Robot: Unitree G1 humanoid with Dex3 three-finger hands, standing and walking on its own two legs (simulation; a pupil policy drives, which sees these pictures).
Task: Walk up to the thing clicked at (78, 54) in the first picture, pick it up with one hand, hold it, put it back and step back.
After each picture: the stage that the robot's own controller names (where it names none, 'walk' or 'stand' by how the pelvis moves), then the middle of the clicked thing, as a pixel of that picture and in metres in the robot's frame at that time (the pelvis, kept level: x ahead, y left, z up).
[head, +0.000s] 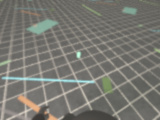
stand; (78, 54) +1.26 +0.22 -0.72
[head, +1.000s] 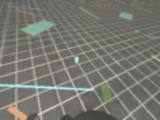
walk; (76, 59) +1.15 +0.17 -0.71
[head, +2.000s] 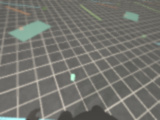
walk; (72, 77) +0.68 +0.16 -0.72
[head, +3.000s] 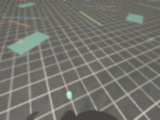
walk; (69, 95) +0.43 +0.23 -0.71
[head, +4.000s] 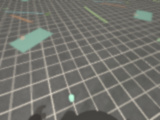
stand; (71, 98) +0.35 +0.19 -0.71
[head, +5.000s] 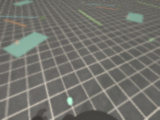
stand; (69, 101) +0.34 +0.20 -0.72
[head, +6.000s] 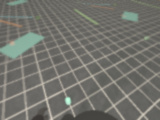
stand; (68, 101) +0.33 +0.22 -0.72
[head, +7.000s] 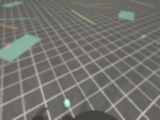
stand; (67, 103) +0.31 +0.24 -0.72
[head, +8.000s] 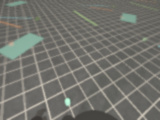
stand; (67, 102) +0.33 +0.22 -0.73
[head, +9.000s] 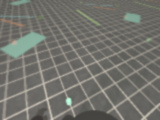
stand; (68, 101) +0.33 +0.21 -0.73
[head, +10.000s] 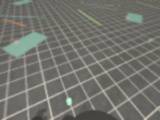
stand; (69, 101) +0.33 +0.21 -0.73
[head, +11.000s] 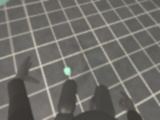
go down; (67, 71) +0.40 +0.20 -0.46
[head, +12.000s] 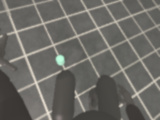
go down; (60, 60) +0.42 +0.24 -0.31
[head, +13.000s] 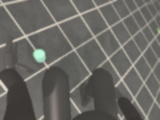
close in; (40, 56) +0.40 +0.27 -0.23
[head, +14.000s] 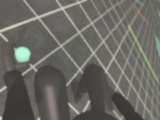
close; (22, 55) +0.40 +0.28 -0.22
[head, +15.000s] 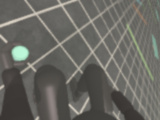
lift; (20, 55) +0.39 +0.29 -0.22
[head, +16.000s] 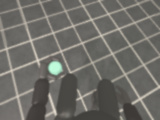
lift; (56, 70) +0.31 +0.23 -0.04
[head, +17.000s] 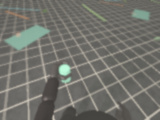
hold; (65, 73) +0.32 +0.16 +0.03
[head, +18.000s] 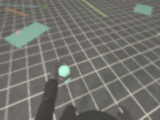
hold; (64, 74) +0.32 +0.17 +0.01
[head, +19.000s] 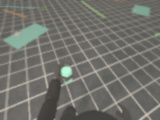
hold; (67, 75) +0.33 +0.15 +0.00
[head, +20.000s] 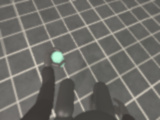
crouch; (58, 59) +0.41 +0.21 -0.08
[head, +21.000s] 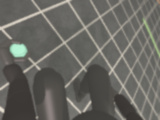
lower; (20, 53) +0.40 +0.30 -0.22
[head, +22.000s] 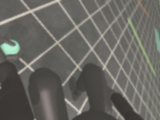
lower; (12, 50) +0.42 +0.31 -0.22
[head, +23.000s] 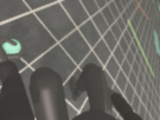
lower; (13, 50) +0.41 +0.31 -0.22
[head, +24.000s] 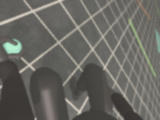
lower; (14, 49) +0.42 +0.31 -0.22
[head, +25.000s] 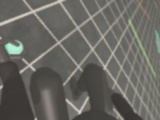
loosen; (15, 50) +0.41 +0.30 -0.22
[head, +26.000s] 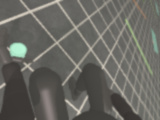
withdraw; (18, 52) +0.41 +0.28 -0.23
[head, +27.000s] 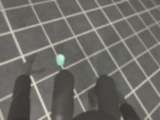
walk; (60, 60) +0.43 +0.24 -0.30
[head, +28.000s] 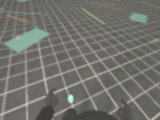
stand; (70, 98) +0.37 +0.17 -0.65
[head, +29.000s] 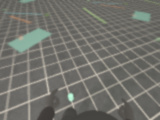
stand; (70, 97) +0.38 +0.19 -0.67
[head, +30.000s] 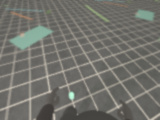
stand; (71, 95) +0.37 +0.19 -0.67
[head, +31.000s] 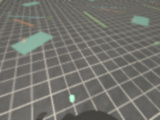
stand; (72, 98) +0.39 +0.18 -0.72
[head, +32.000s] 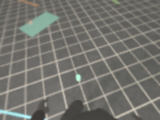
walk; (78, 77) +0.52 +0.18 -0.70
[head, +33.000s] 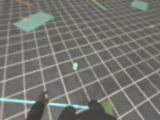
walk; (75, 66) +0.80 +0.14 -0.70
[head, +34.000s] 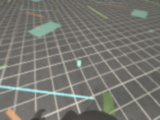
stand; (79, 63) +1.02 +0.20 -0.71
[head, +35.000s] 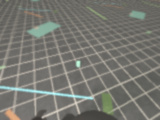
stand; (78, 64) +1.02 +0.19 -0.72
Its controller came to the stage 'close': yes
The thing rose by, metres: 0.71
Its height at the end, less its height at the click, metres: +0.00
